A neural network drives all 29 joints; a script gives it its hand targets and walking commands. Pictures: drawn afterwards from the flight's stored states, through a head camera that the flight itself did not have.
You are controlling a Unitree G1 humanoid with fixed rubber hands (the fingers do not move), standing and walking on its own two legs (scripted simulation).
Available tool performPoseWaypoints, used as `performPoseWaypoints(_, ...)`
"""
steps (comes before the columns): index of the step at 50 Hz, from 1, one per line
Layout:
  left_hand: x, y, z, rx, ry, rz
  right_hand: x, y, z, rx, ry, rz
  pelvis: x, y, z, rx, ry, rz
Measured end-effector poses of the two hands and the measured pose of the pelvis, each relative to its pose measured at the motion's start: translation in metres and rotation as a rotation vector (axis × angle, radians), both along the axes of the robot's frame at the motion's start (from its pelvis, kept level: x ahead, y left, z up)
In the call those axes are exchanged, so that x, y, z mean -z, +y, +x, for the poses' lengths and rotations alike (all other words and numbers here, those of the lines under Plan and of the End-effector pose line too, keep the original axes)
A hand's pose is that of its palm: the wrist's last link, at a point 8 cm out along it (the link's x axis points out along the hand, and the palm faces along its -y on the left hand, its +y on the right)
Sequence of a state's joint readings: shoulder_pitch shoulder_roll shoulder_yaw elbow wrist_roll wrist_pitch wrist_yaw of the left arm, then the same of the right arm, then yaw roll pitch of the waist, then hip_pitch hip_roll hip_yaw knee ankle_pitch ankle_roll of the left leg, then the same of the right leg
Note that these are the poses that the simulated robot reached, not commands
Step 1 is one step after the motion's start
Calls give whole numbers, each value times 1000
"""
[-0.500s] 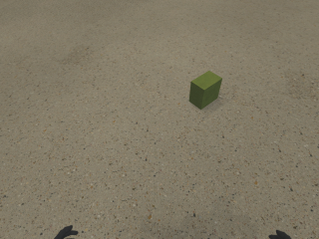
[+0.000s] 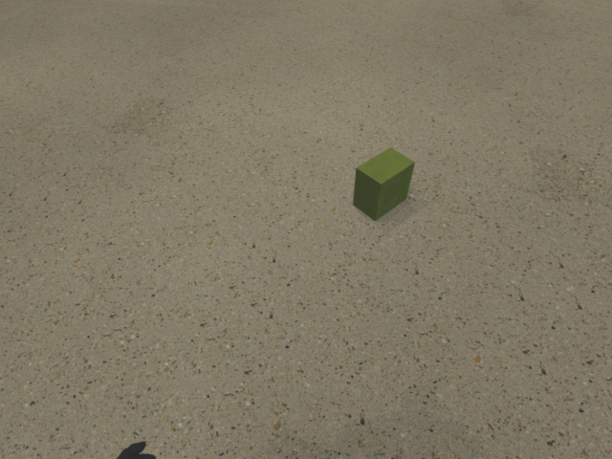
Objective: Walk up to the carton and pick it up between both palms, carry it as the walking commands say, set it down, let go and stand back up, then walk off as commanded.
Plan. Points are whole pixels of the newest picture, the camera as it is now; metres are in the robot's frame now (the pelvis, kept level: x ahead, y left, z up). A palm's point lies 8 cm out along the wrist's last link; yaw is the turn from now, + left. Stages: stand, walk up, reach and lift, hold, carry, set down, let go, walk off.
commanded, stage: stand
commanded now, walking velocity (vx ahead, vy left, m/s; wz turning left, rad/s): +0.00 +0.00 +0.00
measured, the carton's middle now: (382, 184) +1.35 -0.27 -0.66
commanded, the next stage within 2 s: walk up in 1.62 s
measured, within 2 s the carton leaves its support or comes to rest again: neither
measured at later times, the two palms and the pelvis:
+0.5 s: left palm out of the picture +0.08 +0.31 -0.11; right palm out of the picture +0.09 -0.28 -0.11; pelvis +0.01 +0.01 +0.01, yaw +0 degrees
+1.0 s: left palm out of the picture +0.10 +0.31 -0.11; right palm out of the picture +0.11 -0.27 -0.10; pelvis +0.01 +0.02 +0.01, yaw +0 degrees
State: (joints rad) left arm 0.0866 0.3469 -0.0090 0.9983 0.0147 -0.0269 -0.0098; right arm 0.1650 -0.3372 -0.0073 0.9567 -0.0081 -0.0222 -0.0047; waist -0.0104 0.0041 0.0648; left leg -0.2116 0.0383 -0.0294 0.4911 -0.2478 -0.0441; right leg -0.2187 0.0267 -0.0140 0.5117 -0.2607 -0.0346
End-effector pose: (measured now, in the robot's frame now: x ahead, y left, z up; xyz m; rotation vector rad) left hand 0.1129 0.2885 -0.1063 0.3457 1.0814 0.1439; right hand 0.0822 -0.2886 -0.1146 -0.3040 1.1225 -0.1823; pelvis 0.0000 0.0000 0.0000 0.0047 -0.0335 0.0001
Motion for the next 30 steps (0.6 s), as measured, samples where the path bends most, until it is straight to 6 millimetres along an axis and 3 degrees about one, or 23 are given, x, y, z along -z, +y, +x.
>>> performPoseWaypoints(30, 4, 25, -34, -76, 134, 9, -5, 15, 8, 5, 52, -5, -9, 14, 8, 6, 6, -6)
